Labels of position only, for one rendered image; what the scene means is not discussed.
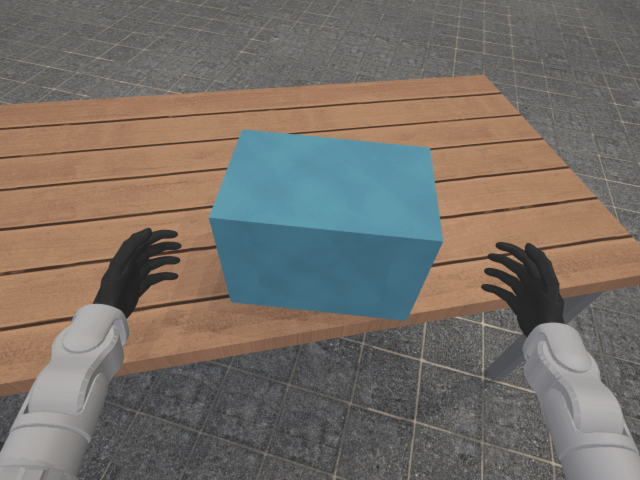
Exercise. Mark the robot right hand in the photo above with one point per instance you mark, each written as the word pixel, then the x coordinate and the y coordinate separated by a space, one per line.
pixel 537 299

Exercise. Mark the left robot forearm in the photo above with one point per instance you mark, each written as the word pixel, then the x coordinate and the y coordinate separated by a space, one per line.
pixel 57 420

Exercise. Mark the table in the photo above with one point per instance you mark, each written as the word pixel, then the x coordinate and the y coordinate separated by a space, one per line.
pixel 78 178

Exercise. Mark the carton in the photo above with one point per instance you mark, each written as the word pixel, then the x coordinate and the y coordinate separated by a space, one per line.
pixel 325 224

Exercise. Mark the right robot forearm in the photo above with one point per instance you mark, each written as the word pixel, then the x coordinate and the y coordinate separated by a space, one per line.
pixel 584 418

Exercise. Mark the robot left hand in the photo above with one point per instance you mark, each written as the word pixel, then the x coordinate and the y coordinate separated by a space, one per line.
pixel 127 278

